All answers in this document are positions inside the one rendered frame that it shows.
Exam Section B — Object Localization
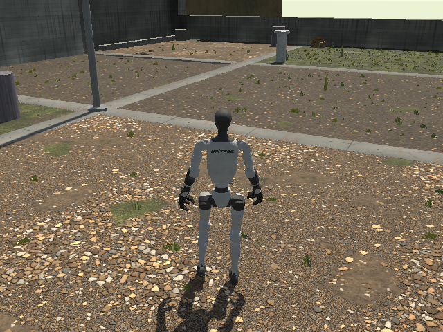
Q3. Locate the left robot shin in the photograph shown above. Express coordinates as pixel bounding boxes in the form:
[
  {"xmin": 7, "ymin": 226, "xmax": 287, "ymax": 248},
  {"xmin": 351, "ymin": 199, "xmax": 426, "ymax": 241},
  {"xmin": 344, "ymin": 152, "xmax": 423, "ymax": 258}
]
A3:
[{"xmin": 198, "ymin": 220, "xmax": 208, "ymax": 267}]

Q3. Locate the humanoid robot torso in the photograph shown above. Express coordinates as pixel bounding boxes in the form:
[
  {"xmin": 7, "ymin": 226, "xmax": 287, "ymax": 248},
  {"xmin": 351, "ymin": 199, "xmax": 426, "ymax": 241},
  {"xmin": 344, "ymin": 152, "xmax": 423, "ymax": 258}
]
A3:
[{"xmin": 206, "ymin": 136, "xmax": 238, "ymax": 208}]

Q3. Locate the left robot hand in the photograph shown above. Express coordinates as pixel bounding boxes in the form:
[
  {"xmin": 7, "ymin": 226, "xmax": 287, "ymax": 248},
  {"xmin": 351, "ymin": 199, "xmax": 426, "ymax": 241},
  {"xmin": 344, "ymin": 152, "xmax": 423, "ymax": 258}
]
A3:
[{"xmin": 178, "ymin": 195, "xmax": 195, "ymax": 211}]

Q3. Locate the right robot hand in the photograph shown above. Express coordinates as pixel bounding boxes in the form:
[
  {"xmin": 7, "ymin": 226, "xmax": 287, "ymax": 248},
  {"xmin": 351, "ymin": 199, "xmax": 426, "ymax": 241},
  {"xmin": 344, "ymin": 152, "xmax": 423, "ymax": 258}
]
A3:
[{"xmin": 247, "ymin": 191, "xmax": 263, "ymax": 205}]

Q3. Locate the right robot upper arm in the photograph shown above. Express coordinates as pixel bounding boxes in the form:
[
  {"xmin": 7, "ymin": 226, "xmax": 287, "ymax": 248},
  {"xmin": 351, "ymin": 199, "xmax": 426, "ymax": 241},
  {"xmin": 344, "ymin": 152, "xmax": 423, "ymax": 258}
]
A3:
[{"xmin": 237, "ymin": 140, "xmax": 256, "ymax": 178}]

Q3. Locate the robot right forearm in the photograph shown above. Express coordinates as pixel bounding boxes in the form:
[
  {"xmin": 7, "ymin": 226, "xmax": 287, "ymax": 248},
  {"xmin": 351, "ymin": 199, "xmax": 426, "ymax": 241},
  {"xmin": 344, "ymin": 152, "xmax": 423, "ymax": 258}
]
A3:
[{"xmin": 248, "ymin": 168, "xmax": 262, "ymax": 194}]

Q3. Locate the left robot upper arm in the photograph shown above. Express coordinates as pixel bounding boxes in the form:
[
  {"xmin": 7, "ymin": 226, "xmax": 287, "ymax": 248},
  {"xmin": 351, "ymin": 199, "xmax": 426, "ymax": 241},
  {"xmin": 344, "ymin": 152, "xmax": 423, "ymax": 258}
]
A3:
[{"xmin": 189, "ymin": 139, "xmax": 208, "ymax": 178}]

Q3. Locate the robot left forearm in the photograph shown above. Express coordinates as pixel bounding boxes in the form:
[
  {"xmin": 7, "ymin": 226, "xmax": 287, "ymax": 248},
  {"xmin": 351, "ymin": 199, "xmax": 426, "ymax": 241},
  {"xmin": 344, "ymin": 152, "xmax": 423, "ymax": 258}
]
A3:
[{"xmin": 180, "ymin": 167, "xmax": 195, "ymax": 197}]

